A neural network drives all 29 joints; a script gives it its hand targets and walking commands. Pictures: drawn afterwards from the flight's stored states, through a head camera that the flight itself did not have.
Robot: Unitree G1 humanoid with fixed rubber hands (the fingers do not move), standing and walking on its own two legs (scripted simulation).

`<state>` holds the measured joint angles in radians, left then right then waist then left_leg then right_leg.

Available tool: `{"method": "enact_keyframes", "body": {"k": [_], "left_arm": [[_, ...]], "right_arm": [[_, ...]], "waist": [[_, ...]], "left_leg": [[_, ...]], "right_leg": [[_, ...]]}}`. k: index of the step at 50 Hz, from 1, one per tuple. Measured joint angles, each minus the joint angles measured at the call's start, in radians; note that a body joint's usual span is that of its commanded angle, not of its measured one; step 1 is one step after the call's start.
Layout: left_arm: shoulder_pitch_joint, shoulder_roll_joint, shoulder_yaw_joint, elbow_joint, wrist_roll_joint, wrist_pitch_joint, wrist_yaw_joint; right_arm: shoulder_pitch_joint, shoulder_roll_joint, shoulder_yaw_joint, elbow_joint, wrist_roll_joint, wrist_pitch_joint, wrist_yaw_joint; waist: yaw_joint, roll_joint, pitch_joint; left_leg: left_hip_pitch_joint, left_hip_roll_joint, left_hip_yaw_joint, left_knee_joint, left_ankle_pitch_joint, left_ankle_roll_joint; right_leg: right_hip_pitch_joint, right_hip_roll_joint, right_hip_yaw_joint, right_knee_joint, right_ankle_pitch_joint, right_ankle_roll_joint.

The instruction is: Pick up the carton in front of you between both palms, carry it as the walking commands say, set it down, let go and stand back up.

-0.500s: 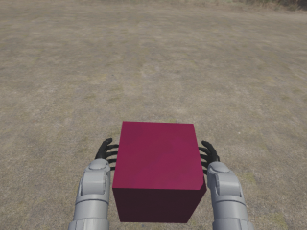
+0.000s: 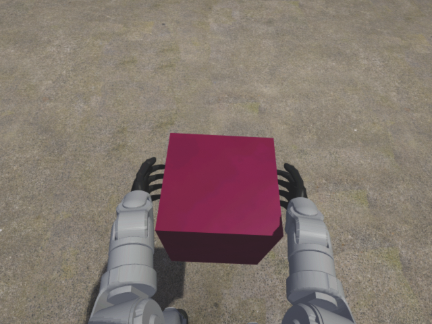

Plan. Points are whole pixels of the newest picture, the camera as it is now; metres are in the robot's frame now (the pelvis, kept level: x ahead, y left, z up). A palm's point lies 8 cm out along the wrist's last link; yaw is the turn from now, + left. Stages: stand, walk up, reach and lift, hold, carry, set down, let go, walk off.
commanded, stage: set down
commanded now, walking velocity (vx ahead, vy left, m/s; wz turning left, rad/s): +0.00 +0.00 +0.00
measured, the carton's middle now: (217, 205) +0.37 +0.01 -0.08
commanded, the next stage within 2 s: none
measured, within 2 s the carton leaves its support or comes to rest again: neither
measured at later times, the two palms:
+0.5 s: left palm (160, 207) +0.41 +0.15 -0.19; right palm (273, 215) +0.40 -0.14 -0.18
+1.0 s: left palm (166, 217) +0.44 +0.16 -0.35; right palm (258, 220) +0.45 -0.14 -0.34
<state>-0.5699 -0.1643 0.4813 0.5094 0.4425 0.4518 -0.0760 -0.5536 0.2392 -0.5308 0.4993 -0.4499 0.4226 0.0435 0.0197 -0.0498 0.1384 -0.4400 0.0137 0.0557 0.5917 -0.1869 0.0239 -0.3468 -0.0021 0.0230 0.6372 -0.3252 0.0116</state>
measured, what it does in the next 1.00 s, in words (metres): lowers itself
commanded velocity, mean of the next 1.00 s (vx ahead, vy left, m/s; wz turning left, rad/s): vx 0.00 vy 0.00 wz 0.00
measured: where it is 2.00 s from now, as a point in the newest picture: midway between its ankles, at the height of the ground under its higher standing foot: outside the picture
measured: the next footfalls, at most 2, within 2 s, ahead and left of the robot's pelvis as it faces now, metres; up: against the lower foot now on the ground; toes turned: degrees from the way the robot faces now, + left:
none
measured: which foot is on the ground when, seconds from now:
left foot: down 0.00-1.00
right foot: down 0.00-1.00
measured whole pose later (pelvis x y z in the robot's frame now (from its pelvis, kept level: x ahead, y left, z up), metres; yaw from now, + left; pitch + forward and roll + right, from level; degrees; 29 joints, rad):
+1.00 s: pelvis -0.06 +0.00 -0.25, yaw -4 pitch +48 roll -3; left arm -1.08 0.01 0.46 0.60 0.26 0.34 0.03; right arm -1.07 0.01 -0.50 0.63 -0.19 0.31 -0.04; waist 0.02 -0.05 -0.10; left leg -2.08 0.02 -0.02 1.63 -0.39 0.01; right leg -1.97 0.05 0.02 1.71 -0.58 0.04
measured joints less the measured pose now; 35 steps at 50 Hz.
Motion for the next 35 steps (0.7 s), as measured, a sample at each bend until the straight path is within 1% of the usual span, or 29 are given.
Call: {"method": "enact_keyframes", "body": {"k": [3,7,9,12,15,18,24,27,31,35], "left_arm": [[-0.013,0.022,-0.014,0.012,-0.022,-0.094,0.002],[-0.027,0.057,-0.048,0.024,-0.086,-0.205,0.019],[-0.035,0.073,-0.069,0.021,-0.12,-0.242,0.028],[-0.05,0.094,-0.093,0.003,-0.165,-0.269,0.038],[-0.082,0.108,-0.099,-0.003,-0.19,-0.268,0.04],[-0.136,0.108,-0.076,0.011,-0.181,-0.244,0.034],[-0.236,0.088,-0.006,0.033,-0.12,-0.17,0.025],[-0.271,0.089,0.015,0.037,-0.103,-0.145,0.025],[-0.309,0.1,0.02,0.039,-0.101,-0.129,0.033],[-0.347,0.114,0.008,0.041,-0.118,-0.121,0.05]], "right_arm": [[-0.01,-0.002,0.012,0.003,0.029,-0.091,-0.021],[-0.015,-0.016,0.05,0.004,0.107,-0.2,-0.058],[-0.018,-0.027,0.077,-0.002,0.157,-0.237,-0.077],[-0.028,-0.043,0.113,-0.017,0.222,-0.269,-0.1],[-0.055,-0.052,0.122,-0.029,0.257,-0.269,-0.111],[-0.096,-0.06,0.102,-0.03,0.264,-0.242,-0.112],[-0.199,-0.076,0.035,0.003,0.227,-0.168,-0.088],[-0.247,-0.083,0.013,0.024,0.204,-0.146,-0.077],[-0.302,-0.097,-0.001,0.047,0.189,-0.135,-0.072],[-0.349,-0.119,0.0,0.062,0.197,-0.133,-0.072]], "waist": [[0.002,0.002,0.015],[0.001,0.004,0.014],[0.003,0.001,-0.004],[0.008,-0.005,-0.056],[0.0,0.0,-0.115],[-0.005,0.005,-0.166],[0.0,-0.003,-0.231],[0.001,-0.006,-0.25],[-0.001,-0.005,-0.267],[-0.003,-0.003,-0.275]], "left_leg": [[-0.146,0.008,-0.014,0.058,-0.003,-0.005],[-0.36,0.019,-0.031,0.15,-0.012,-0.013],[-0.47,0.023,-0.04,0.201,-0.02,-0.018],[-0.629,0.017,-0.075,0.284,-0.042,-0.038],[-0.766,0.015,-0.087,0.37,-0.065,-0.042],[-0.873,0.015,-0.085,0.448,-0.087,-0.038],[-1.038,0.017,-0.076,0.579,-0.124,-0.03],[-1.117,0.016,-0.076,0.638,-0.138,-0.028],[-1.226,0.012,-0.08,0.716,-0.153,-0.026],[-1.335,0.008,-0.084,0.793,-0.166,-0.024]], "right_leg": [[-0.143,0.009,-0.013,0.061,-0.009,-0.006],[-0.353,0.02,-0.028,0.155,-0.025,-0.014],[-0.464,0.025,-0.031,0.209,-0.036,-0.016],[-0.628,0.037,-0.024,0.296,-0.054,-0.017],[-0.764,0.043,-0.022,0.381,-0.078,-0.014],[-0.87,0.044,-0.02,0.461,-0.102,-0.011],[-1.038,0.048,-0.009,0.597,-0.142,-0.004],[-1.115,0.049,-0.009,0.656,-0.158,-0.001],[-1.219,0.048,-0.013,0.734,-0.178,0.002],[-1.322,0.047,-0.017,0.811,-0.197,0.007]]}}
